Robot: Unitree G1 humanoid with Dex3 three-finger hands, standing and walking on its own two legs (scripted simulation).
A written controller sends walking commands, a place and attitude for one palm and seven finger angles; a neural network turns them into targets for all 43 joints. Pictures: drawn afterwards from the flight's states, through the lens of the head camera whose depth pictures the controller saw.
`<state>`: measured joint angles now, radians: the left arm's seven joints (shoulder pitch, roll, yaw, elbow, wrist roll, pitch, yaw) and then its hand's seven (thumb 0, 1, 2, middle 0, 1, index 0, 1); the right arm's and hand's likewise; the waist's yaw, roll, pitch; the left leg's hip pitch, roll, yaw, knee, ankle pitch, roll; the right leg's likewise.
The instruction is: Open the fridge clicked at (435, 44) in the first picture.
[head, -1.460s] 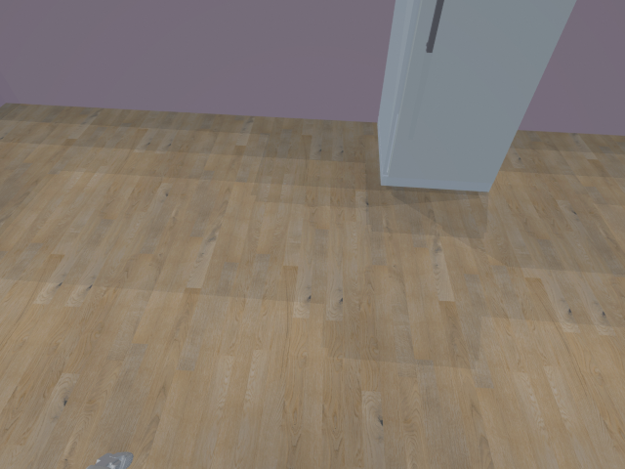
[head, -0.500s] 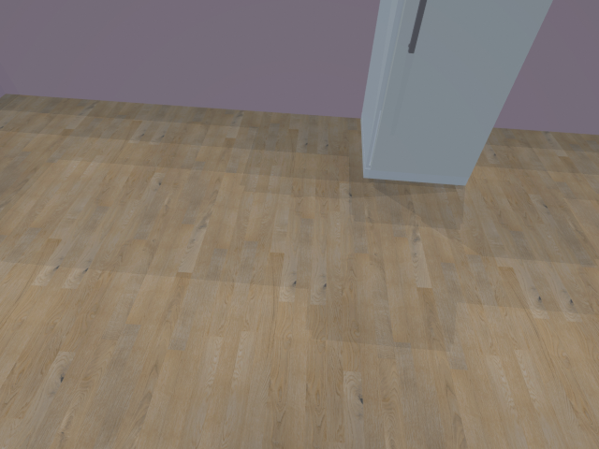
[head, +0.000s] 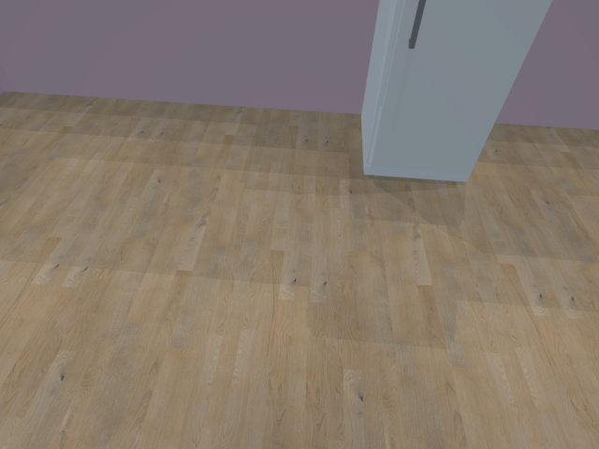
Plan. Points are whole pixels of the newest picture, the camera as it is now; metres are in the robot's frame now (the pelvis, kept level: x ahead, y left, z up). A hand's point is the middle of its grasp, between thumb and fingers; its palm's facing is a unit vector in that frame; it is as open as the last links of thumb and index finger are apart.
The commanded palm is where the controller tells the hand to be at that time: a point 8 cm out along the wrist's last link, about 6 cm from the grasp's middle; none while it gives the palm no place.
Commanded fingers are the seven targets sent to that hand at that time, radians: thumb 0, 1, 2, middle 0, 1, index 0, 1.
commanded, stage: walk to a spot facing it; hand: left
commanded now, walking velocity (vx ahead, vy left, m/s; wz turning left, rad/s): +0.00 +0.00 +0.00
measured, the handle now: out of the picture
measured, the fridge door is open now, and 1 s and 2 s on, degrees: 0 0 0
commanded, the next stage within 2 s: none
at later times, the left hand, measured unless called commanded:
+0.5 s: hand out of the picture +0.06 +0.17 -0.18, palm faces -0.14 -0.96 -0.25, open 7.4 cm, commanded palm none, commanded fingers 0.00 0.90 0.90 -0.20 -0.30 -0.20 -0.30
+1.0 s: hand (209, 389) +0.26 +0.18 -0.20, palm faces -0.36 -0.92 -0.18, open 7.4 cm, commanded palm none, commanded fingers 0.00 0.90 0.90 -0.20 -0.30 -0.20 -0.30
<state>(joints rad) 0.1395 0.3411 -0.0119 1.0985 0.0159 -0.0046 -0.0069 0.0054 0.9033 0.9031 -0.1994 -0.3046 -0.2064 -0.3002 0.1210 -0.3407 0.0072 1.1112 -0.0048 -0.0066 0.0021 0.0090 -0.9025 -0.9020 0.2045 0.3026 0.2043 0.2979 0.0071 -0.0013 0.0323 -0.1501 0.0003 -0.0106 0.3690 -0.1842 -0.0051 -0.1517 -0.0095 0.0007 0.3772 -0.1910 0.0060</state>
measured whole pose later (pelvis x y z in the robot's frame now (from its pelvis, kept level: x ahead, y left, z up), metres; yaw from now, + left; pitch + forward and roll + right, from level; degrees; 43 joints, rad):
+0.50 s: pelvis +0.02 -0.03 -0.03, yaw -11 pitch -1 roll +0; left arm 0.32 0.22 0.03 0.99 0.03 0.01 -0.03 0.00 0.91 0.90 -0.20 -0.30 -0.20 -0.30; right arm 0.22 -0.25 -0.03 1.02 -0.02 0.04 0.00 0.01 -0.90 -0.90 0.20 0.30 0.20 0.30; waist 0.04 0.05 0.02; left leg -0.31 0.11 0.09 0.85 -0.50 -0.03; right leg -0.29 0.03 -0.04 0.66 -0.36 -0.04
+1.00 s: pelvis +0.21 -0.01 -0.02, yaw -28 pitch +0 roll -1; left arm 0.39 0.22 0.08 1.05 0.02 -0.01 -0.01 0.01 0.91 0.90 -0.20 -0.30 -0.20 -0.30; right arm 0.11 -0.16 -0.01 0.91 -0.02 -0.07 0.00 0.01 -0.91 -0.90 0.20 0.30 0.20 0.30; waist 0.06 -0.06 0.04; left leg -0.36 0.06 0.14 0.65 -0.29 0.04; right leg -0.28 0.03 0.11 1.03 -0.47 -0.02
